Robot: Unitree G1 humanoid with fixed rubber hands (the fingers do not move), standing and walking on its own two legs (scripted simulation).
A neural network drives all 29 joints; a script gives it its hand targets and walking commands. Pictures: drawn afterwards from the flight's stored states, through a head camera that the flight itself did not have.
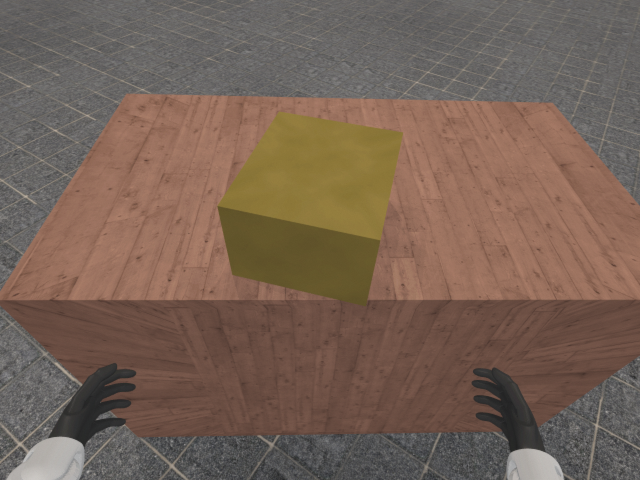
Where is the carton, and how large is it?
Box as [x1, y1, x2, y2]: [217, 112, 402, 305]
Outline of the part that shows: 278,112 217,206 232,274 365,305 402,132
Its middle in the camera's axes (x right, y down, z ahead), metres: +0.00 -0.07 +0.67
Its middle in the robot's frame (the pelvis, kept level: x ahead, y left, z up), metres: +0.54 +0.00 +0.02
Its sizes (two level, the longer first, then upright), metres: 0.267 0.229 0.157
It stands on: a pedestal, 0.72 m high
